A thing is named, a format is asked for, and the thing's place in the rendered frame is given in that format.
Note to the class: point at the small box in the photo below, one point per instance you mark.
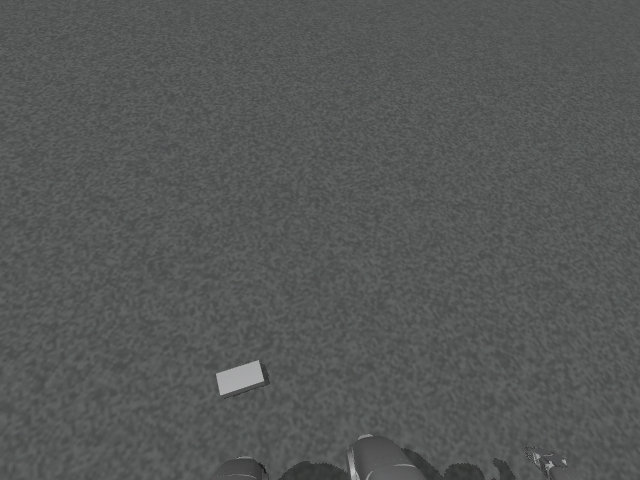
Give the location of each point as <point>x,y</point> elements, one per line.
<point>240,379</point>

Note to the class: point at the right robot hand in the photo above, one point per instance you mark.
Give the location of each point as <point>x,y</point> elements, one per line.
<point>552,465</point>

